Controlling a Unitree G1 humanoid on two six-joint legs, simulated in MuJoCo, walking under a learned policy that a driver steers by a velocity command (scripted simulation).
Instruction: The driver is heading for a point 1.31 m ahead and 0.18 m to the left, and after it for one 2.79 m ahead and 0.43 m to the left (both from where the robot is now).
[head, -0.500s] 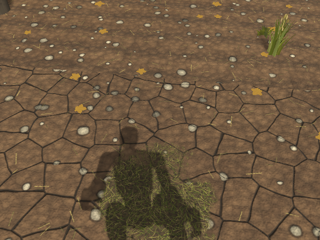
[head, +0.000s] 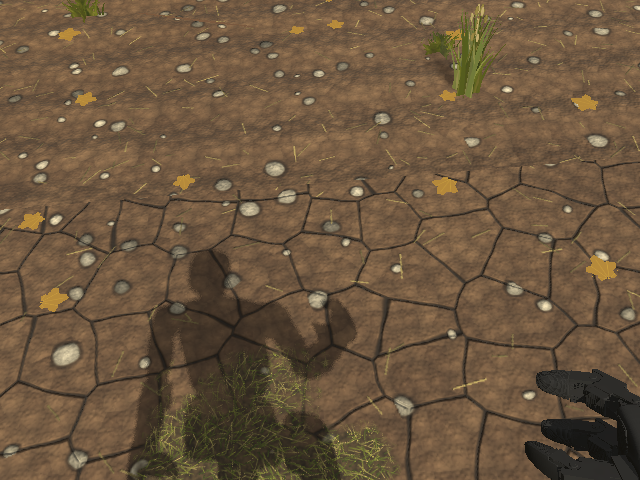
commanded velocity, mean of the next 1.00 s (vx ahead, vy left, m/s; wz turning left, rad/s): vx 0.50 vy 0.00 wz -0.02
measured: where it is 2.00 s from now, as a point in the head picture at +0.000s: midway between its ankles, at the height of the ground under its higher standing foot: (336, 291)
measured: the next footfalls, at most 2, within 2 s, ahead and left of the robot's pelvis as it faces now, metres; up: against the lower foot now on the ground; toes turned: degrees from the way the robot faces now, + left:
left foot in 0.14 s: +0.27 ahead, +0.12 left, -0.18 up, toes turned -7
right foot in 0.60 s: +0.50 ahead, -0.14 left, -0.18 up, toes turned -7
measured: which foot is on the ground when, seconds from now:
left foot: up 0.00-0.12, down 0.14-0.62, up 0.64-1.00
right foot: down 0.00-0.14, up 0.16-0.58, down 0.60-1.00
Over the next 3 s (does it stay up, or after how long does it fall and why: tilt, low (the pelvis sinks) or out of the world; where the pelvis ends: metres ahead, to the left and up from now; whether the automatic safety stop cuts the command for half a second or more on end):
stays up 1.12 0.18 -0.13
